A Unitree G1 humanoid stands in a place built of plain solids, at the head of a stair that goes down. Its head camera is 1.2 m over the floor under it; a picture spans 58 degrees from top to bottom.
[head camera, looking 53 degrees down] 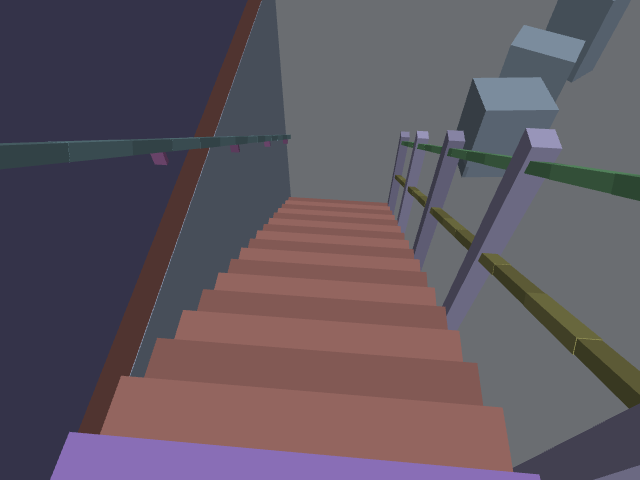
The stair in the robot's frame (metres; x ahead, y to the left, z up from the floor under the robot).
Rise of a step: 0.17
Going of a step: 0.21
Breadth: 1.20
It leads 5 degrees to the right of straight ahead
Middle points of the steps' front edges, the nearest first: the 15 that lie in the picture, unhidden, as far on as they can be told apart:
0.23 0.06 0.00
0.44 0.04 -0.17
0.64 0.02 -0.33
0.85 0.00 -0.50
1.06 -0.01 -0.67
1.26 -0.03 -0.84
1.47 -0.05 -1.00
1.67 -0.06 -1.17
1.88 -0.08 -1.34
2.09 -0.10 -1.51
2.29 -0.11 -1.67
2.50 -0.13 -1.84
2.71 -0.15 -2.01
2.91 -0.17 -2.18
3.12 -0.18 -2.35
